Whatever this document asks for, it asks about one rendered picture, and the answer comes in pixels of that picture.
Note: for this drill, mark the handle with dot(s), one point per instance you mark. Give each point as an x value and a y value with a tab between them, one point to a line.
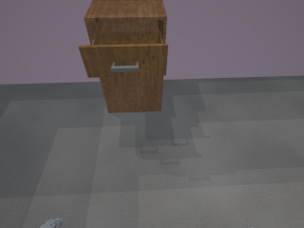
125	68

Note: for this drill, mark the left robot hand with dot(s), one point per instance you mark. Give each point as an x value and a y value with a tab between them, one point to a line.
53	223

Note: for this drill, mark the cabinet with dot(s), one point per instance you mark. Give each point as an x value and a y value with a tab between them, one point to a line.
129	93

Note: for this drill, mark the drawer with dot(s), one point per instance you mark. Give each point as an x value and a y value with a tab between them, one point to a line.
125	48

